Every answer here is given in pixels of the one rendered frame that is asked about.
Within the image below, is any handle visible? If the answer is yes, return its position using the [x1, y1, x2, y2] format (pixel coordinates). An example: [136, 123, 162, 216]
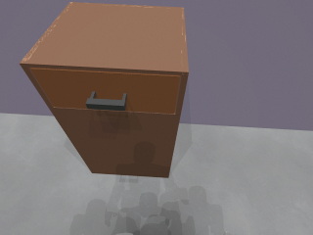
[85, 91, 127, 112]

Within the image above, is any drawer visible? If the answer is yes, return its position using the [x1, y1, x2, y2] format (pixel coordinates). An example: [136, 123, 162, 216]
[30, 68, 180, 114]

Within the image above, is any cabinet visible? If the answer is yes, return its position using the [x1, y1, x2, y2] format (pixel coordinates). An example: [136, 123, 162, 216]
[20, 2, 189, 178]

